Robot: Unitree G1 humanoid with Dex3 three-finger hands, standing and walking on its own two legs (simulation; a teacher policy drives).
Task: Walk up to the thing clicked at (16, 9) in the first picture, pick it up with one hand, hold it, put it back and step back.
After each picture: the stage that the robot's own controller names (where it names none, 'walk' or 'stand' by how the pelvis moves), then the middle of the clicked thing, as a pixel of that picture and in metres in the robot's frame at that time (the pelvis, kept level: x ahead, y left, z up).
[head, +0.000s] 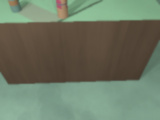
stand; (14, 2) +1.03 +0.44 -0.02
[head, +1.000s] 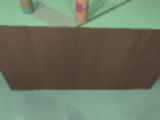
walk; (26, 2) +0.93 +0.29 +0.01
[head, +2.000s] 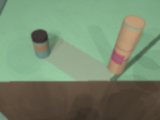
stand; (41, 44) +0.55 +0.17 -0.01
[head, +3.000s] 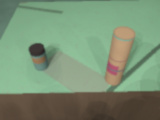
stand; (39, 57) +0.52 +0.21 -0.02
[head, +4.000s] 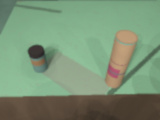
stand; (38, 59) +0.51 +0.20 -0.03
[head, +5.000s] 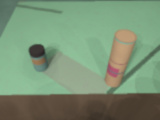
stand; (39, 58) +0.52 +0.20 -0.03
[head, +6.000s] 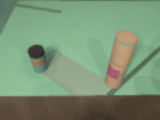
stand; (38, 59) +0.51 +0.20 -0.03
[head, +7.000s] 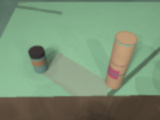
rise first; (39, 60) +0.51 +0.20 -0.03
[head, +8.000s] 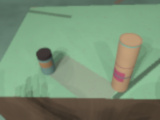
rise first; (46, 61) +0.51 +0.20 -0.02
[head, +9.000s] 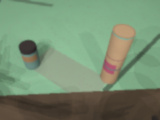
go down; (30, 55) +0.51 +0.19 -0.01
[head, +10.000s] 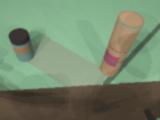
go down; (22, 45) +0.51 +0.18 +0.02
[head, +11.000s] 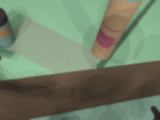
close in; out of the picture +0.52 +0.20 +0.06
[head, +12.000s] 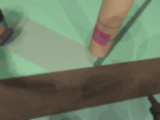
close; out of the picture +0.53 +0.20 +0.07
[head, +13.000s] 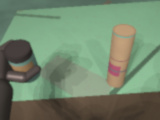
lift; (24, 62) +0.34 +0.16 +0.19
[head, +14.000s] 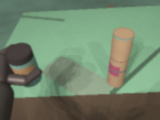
hold; (25, 66) +0.32 +0.17 +0.18
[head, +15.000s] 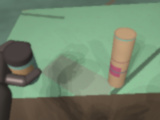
hold; (23, 64) +0.31 +0.16 +0.19
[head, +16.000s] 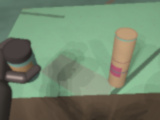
hold; (23, 62) +0.32 +0.16 +0.19
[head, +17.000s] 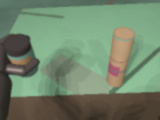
crouch; (22, 57) +0.35 +0.17 +0.19
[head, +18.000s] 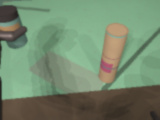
crouch; (11, 27) +0.47 +0.19 +0.19
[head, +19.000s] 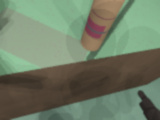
lower; out of the picture +0.55 +0.20 +0.08
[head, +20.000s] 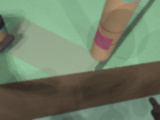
lower; out of the picture +0.50 +0.20 +0.06
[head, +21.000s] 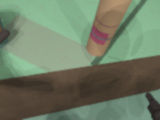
lower; out of the picture +0.52 +0.20 +0.06
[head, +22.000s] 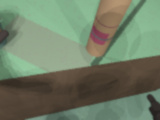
lower; out of the picture +0.52 +0.20 +0.06
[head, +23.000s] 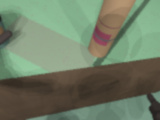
draw back; out of the picture +0.52 +0.20 +0.06
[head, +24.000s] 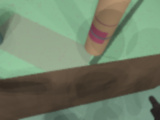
rise; out of the picture +0.51 +0.21 +0.07
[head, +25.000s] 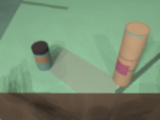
sink last; (42, 56) +0.49 +0.19 +0.02
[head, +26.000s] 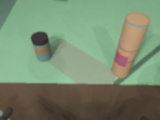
stand; (42, 47) +0.52 +0.19 +0.02
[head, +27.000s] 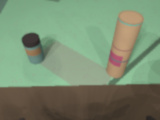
stand; (33, 49) +0.51 +0.20 +0.04
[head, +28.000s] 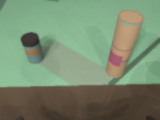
stand; (33, 48) +0.51 +0.20 +0.04
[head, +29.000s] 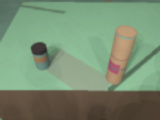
stand; (41, 56) +0.53 +0.19 -0.01
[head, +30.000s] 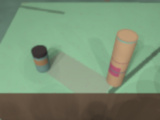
stand; (41, 59) +0.52 +0.19 -0.02
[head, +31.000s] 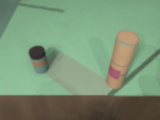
stand; (39, 60) +0.50 +0.19 -0.02
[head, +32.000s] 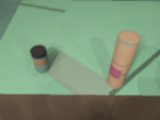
walk; (40, 59) +0.51 +0.19 -0.02
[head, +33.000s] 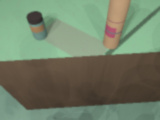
walk; (37, 26) +0.62 +0.21 -0.01
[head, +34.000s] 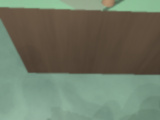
walk; out of the picture +0.91 +0.19 +0.01
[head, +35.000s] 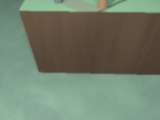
stand; out of the picture +1.15 +0.20 -0.01
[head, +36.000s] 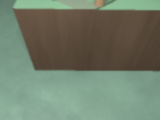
stand; out of the picture +1.14 +0.19 -0.02
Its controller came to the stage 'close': yes
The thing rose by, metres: 0.22
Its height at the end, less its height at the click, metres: +0.00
